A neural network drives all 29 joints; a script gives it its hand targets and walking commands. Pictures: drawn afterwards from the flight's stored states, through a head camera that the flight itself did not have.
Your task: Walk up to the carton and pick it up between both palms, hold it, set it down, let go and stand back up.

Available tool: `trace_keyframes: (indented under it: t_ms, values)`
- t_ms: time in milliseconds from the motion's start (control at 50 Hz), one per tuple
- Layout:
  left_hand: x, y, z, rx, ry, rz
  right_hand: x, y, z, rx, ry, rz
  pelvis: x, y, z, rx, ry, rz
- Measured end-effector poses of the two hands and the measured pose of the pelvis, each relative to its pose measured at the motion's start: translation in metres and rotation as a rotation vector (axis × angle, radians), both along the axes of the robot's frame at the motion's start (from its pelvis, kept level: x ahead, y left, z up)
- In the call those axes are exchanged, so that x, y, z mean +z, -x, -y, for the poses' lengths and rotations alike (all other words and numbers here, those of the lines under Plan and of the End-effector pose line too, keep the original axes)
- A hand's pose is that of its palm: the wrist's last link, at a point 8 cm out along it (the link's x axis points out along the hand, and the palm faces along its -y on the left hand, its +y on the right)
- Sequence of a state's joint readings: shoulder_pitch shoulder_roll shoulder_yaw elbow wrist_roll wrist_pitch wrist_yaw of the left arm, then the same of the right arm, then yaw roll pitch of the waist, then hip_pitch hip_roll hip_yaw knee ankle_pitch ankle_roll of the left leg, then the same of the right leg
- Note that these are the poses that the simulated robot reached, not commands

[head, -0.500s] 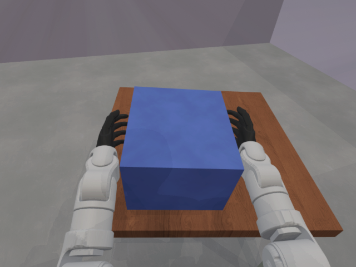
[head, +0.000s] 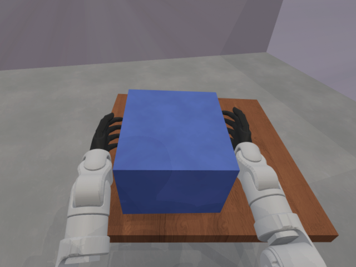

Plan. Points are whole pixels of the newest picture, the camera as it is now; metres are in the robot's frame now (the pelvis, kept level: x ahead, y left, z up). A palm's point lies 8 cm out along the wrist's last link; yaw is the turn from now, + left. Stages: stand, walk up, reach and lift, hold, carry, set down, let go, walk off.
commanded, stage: reach and lift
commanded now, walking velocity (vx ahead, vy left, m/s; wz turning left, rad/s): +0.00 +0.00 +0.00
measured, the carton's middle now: (172, 148) +0.37 -0.01 +0.13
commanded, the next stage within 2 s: hold in 0.12 s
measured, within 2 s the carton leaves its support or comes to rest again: neither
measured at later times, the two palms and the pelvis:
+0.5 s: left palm (93, 147) +0.34 +0.16 +0.16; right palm (236, 136) +0.36 -0.15 +0.17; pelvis -0.01 +0.00 +0.00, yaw +0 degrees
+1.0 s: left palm (98, 145) +0.35 +0.15 +0.16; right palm (239, 137) +0.36 -0.16 +0.17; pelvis +0.00 +0.01 +0.00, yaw -1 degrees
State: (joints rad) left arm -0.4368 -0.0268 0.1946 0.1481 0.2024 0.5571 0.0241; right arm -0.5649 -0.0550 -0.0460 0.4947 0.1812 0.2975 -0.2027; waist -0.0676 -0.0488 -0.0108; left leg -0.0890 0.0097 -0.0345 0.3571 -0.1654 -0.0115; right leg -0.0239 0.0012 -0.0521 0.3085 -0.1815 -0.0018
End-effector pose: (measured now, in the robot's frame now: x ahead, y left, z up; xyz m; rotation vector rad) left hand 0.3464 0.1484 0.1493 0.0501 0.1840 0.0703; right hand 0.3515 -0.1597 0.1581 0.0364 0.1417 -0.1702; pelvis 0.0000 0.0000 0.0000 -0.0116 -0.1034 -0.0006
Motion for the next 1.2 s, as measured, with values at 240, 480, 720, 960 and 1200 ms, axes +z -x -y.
trace_keyframes:
  t_ms: [240, 480, 720, 960, 1200]
  values:
    - [0.011, -0.001, -0.001, 0.014, -0.009, -0.002, 0.01, -0.004, -0.002, 0.013, 0.0, 0.005, 0.0, 0.009, -0.001, -0.012, -0.001, -0.019]
    - [0.012, 0.006, -0.012, 0.04, 0.015, -0.039, 0.013, -0.005, -0.012, 0.031, 0.006, -0.029, 0.0, 0.01, -0.001, -0.009, -0.004, 0.005]
    - [0.017, 0.004, -0.011, 0.031, 0.005, -0.004, 0.023, -0.005, -0.011, 0.03, 0.005, 0.01, 0.0, 0.007, -0.003, -0.001, -0.001, 0.001]
    - [0.013, 0.0, -0.004, 0.022, -0.019, -0.038, 0.009, -0.006, -0.004, 0.019, -0.013, -0.021, 0.001, 0.005, -0.005, -0.011, -0.001, 0.0]
    - [0.019, 0.008, -0.011, 0.04, -0.002, 0.002, 0.022, -0.004, -0.01, 0.039, -0.004, 0.025, 0.001, 0.001, -0.002, -0.006, -0.001, 0.008]
